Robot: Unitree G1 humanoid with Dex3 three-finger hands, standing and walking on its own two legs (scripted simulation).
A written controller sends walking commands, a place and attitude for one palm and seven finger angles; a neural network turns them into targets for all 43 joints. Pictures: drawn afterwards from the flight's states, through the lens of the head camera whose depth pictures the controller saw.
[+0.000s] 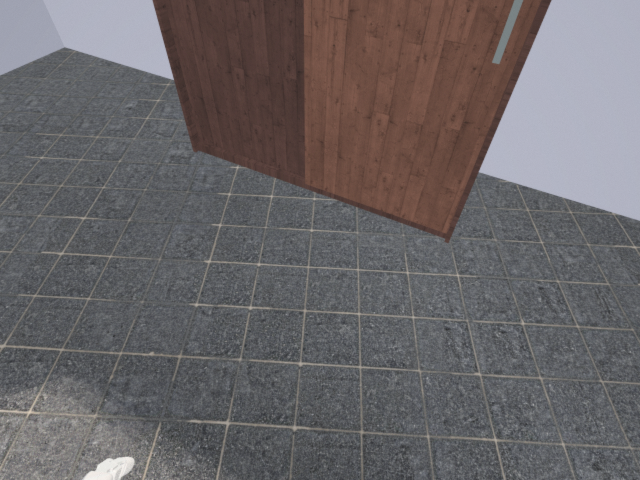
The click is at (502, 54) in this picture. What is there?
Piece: wardrobe's sliding door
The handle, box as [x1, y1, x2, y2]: [492, 0, 522, 63]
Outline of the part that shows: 522,0 514,0 492,62 498,63 500,60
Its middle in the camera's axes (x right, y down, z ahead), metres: +0.49 -0.60 +0.95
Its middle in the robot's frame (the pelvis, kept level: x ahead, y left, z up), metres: +1.16 -0.43 +0.17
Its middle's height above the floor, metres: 0.94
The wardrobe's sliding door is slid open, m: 0.00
